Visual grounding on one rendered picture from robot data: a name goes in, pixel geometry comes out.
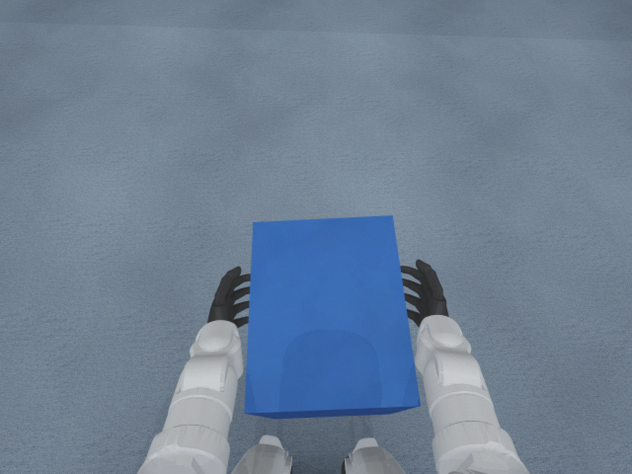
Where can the robot left forearm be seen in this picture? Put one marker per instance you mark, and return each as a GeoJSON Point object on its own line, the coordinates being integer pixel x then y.
{"type": "Point", "coordinates": [194, 437]}

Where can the carton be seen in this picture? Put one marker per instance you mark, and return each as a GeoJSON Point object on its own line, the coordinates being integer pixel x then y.
{"type": "Point", "coordinates": [328, 332]}

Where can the left robot shin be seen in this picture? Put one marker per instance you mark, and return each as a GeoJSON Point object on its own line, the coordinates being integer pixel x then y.
{"type": "Point", "coordinates": [272, 440]}

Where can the robot right hand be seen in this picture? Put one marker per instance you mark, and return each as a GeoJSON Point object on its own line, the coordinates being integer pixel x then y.
{"type": "Point", "coordinates": [432, 301]}

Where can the robot left hand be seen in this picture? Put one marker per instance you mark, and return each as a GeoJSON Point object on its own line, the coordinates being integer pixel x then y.
{"type": "Point", "coordinates": [222, 307]}

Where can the robot right thigh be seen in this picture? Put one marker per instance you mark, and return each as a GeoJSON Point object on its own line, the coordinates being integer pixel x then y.
{"type": "Point", "coordinates": [372, 460]}

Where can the robot right forearm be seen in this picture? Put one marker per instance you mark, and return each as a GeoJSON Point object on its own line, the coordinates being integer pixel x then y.
{"type": "Point", "coordinates": [467, 434]}

